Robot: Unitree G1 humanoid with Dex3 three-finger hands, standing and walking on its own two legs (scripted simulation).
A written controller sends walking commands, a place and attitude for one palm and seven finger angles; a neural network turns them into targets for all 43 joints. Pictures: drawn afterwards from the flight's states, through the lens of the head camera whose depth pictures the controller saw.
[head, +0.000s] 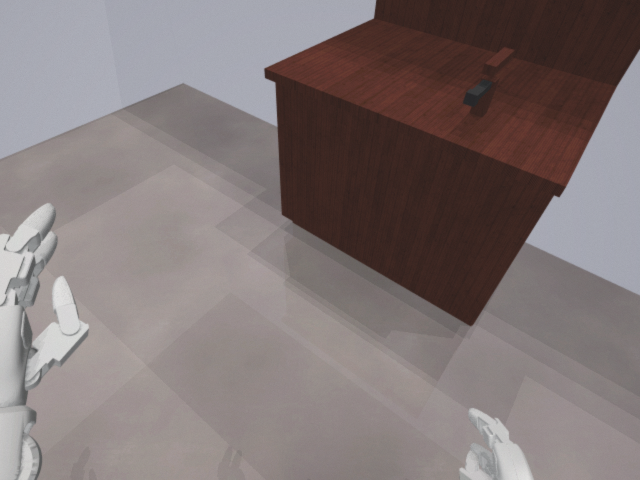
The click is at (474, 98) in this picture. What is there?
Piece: tap's lever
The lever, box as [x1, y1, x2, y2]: [463, 89, 480, 106]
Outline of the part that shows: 469,89 466,92 463,103 473,106 477,102 480,92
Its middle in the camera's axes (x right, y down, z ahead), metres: +0.36 -0.33 +0.92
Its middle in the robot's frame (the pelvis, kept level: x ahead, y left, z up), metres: +0.94 -0.30 +0.05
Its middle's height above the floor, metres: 0.82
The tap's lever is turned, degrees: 0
